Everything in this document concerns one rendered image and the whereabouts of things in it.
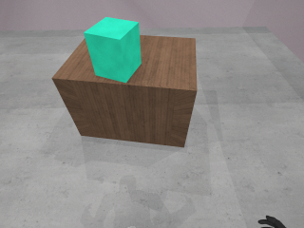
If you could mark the carton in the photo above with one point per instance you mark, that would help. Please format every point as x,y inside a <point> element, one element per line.
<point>114,47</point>

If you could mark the robot right hand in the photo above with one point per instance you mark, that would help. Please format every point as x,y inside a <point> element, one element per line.
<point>272,222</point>

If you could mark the pedestal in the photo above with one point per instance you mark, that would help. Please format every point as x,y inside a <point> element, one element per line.
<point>154,106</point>

